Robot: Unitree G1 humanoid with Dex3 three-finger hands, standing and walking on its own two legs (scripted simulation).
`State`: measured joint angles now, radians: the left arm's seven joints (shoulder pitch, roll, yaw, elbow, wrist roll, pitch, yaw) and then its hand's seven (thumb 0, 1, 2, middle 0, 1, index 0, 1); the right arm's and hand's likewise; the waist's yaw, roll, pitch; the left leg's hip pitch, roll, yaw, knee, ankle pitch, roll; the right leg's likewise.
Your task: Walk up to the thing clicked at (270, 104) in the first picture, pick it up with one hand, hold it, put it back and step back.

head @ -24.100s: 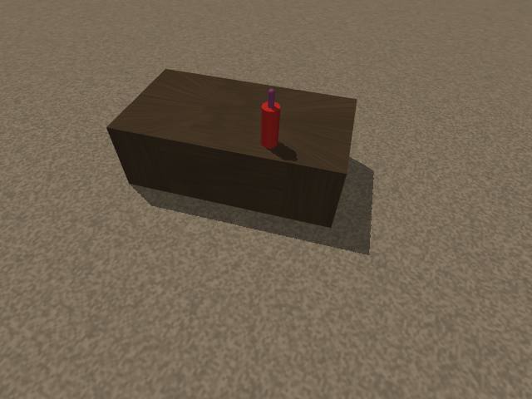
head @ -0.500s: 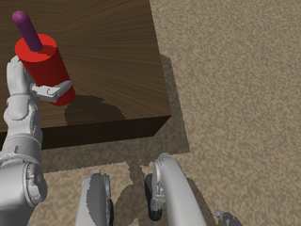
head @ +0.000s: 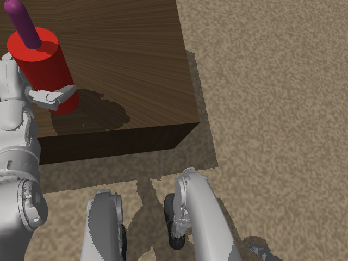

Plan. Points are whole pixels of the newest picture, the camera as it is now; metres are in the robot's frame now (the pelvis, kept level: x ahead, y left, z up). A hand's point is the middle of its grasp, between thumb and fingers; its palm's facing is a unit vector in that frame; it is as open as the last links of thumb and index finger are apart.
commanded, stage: lower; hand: left
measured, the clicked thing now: (44, 65) +0.53 +0.18 +0.00
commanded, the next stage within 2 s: loosen in 0.12 s
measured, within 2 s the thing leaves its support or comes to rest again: rests again in 1.16 s
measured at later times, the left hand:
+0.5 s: hand (48, 79) +0.52 +0.18 -0.04, palm faces +0.09 -1.00 +0.00, open 10.8 cm
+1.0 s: hand (41, 75) +0.52 +0.19 -0.02, palm faces +0.09 -1.00 +0.00, open 16.5 cm
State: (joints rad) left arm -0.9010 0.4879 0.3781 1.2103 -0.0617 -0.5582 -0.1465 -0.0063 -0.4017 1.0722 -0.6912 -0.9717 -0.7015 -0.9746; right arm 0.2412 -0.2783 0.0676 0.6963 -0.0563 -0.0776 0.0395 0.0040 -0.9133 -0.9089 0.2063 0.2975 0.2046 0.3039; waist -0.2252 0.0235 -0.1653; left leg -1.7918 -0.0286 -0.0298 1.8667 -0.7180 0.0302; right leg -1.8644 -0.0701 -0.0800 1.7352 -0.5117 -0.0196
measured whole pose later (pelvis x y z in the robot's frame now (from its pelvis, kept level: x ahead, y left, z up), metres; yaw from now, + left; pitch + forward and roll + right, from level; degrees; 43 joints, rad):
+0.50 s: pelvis -0.01 +0.00 -0.03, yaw +1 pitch +37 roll -4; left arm -0.93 0.45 0.37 1.12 -0.08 -0.53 -0.10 -0.01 -0.41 0.81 -0.77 -0.84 -0.76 -0.84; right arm 0.22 -0.27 0.08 0.69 -0.05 -0.06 0.04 0.00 -0.92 -0.90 0.21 0.30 0.21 0.30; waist -0.20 0.03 -0.15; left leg -1.87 -0.04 -0.02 1.95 -0.71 0.04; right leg -1.94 -0.09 -0.07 1.81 -0.51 -0.01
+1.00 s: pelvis -0.02 +0.00 -0.03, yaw +1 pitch +36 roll -4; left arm -1.02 0.48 0.35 1.20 -0.07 -0.54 -0.12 -0.01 -0.61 0.16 -0.32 -0.21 -0.31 -0.22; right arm 0.24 -0.28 0.07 0.67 -0.05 -0.02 0.04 0.00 -0.90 -0.90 0.21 0.30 0.21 0.30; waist -0.19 0.01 -0.16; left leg -1.89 -0.05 -0.03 1.96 -0.70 0.04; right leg -1.96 -0.09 -0.07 1.83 -0.50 -0.02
